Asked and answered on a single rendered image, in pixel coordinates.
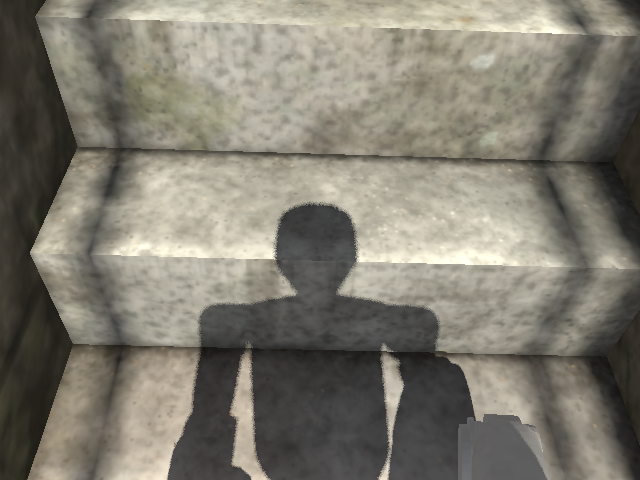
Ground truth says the robot right shin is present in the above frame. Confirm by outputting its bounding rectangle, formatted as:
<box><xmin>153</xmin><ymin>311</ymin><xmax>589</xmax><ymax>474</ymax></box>
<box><xmin>525</xmin><ymin>424</ymin><xmax>543</xmax><ymax>452</ymax></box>

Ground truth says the right robot thigh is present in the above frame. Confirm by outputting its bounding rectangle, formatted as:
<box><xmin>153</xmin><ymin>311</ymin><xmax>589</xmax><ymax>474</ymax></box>
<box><xmin>458</xmin><ymin>414</ymin><xmax>551</xmax><ymax>480</ymax></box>

